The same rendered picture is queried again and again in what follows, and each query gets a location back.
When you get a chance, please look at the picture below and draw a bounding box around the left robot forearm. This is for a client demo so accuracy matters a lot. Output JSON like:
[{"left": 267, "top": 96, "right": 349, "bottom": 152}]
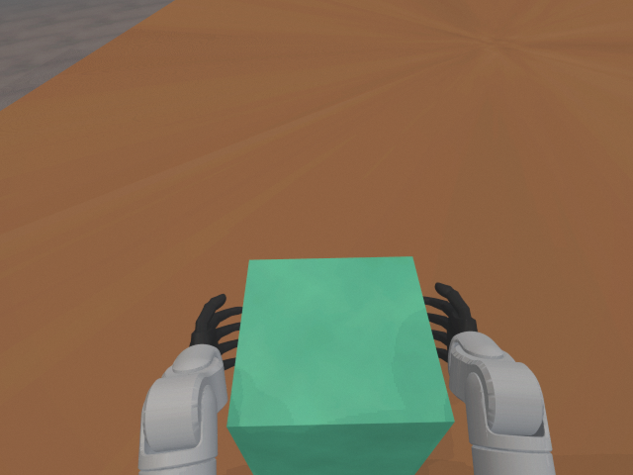
[{"left": 138, "top": 344, "right": 227, "bottom": 475}]

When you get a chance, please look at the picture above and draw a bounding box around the left robot hand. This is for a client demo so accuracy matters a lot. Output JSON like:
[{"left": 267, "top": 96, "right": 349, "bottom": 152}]
[{"left": 189, "top": 294, "right": 242, "bottom": 370}]

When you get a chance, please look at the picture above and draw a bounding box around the carton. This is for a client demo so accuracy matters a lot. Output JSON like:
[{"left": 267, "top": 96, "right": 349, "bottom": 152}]
[{"left": 226, "top": 256, "right": 455, "bottom": 475}]

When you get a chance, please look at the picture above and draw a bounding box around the right robot hand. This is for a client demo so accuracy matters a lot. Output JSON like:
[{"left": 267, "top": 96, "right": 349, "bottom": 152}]
[{"left": 422, "top": 282, "right": 478, "bottom": 363}]

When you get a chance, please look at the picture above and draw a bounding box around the right robot forearm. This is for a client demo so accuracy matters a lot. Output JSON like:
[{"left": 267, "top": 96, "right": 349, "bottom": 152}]
[{"left": 448, "top": 332, "right": 556, "bottom": 475}]

